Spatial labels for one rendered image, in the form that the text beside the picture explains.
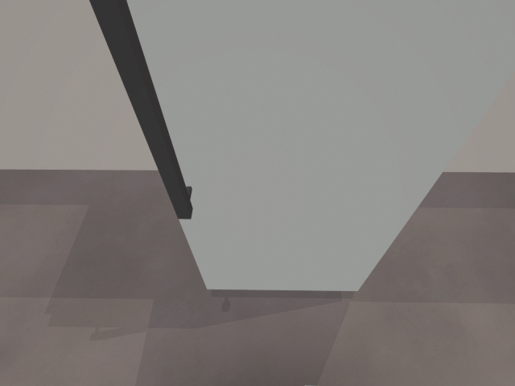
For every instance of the handle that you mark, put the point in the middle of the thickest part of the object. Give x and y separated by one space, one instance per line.
118 28

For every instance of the fridge door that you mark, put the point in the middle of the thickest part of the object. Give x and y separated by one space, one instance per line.
311 130

